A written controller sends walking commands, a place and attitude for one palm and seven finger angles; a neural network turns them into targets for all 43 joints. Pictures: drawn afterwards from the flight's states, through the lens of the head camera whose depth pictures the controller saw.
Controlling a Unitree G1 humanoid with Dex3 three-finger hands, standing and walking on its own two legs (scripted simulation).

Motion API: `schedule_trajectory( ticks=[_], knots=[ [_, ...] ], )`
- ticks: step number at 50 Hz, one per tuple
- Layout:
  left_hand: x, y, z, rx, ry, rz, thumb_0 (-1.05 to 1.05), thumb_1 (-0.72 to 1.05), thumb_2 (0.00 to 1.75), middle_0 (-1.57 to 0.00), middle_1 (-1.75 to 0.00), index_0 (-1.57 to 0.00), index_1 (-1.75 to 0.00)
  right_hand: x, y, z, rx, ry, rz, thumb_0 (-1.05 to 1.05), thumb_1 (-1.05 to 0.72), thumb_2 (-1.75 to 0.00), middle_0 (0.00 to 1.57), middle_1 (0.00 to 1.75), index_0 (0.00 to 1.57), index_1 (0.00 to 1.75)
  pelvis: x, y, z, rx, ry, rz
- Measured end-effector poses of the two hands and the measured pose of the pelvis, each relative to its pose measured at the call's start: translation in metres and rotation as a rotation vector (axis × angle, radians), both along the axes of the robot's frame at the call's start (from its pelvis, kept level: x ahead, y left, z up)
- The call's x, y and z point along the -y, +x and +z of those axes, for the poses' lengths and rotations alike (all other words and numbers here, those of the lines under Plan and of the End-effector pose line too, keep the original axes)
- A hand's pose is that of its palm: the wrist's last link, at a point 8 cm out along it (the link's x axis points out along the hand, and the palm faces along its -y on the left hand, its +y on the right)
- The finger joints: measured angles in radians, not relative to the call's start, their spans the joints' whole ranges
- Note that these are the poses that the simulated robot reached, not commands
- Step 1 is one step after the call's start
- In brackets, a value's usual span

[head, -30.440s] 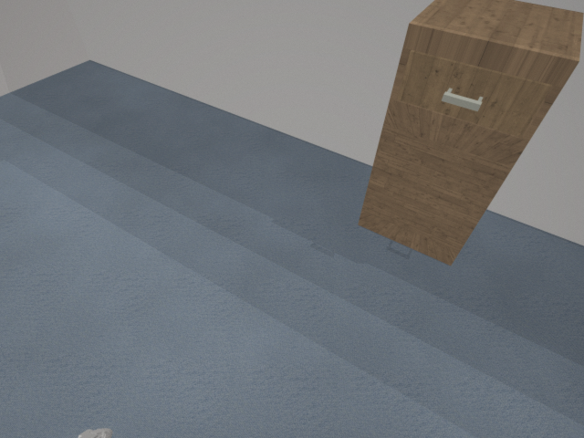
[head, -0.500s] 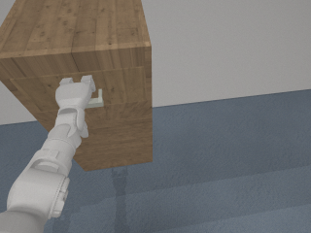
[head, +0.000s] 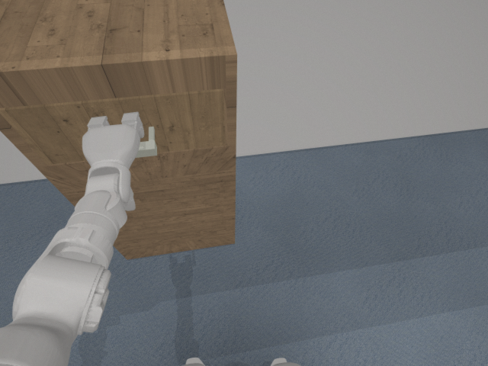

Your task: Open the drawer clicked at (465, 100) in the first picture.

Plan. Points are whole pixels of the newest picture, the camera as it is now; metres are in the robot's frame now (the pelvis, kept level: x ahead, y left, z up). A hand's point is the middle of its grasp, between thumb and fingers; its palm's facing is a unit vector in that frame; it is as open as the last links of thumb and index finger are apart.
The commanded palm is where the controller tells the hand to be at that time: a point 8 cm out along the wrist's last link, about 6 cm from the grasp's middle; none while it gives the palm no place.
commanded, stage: lower the fingers behind the handle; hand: left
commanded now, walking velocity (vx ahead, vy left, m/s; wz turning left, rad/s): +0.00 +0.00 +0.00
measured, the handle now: (128, 142) +0.53 +0.20 +0.00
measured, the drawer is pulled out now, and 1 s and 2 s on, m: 0.00 0.00 0.01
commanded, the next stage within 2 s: close the thumb around the handle in 0.80 s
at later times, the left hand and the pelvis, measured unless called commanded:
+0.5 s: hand (124, 164) +0.48 +0.20 +0.01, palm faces -0.01 +0.02 -1.00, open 13.8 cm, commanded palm +0.46 +0.20 +0.03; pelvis -0.02 +0.00 -0.01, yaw +0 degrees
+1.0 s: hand (130, 174) +0.47 +0.20 -0.02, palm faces -0.02 -0.02 -1.00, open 13.7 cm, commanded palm +0.45 +0.19 +0.03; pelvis -0.02 +0.00 -0.02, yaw -1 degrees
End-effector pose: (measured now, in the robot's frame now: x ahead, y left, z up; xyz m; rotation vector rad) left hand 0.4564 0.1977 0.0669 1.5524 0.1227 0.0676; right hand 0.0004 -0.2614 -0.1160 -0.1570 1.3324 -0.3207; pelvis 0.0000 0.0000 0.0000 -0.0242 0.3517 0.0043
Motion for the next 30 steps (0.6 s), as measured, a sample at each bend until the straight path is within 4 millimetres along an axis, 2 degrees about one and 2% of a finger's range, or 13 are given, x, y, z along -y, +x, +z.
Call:
schedule_trajectory(
  ticks=[30],
  knots=[
    [0.005, 0.001, -0.007, 0.019, 0.053, 0.022, 0.00, -0.49, 0.30, -0.27, -1.33, -0.32, -1.20, -0.004, -0.026, -0.013, -0.009, -0.009, 0.007, 0.01, -0.91, -0.90, 0.20, 0.30, 0.21, 0.30, -0.003, -0.025, -0.017, -0.037, -0.008, 0.003]
  ],
)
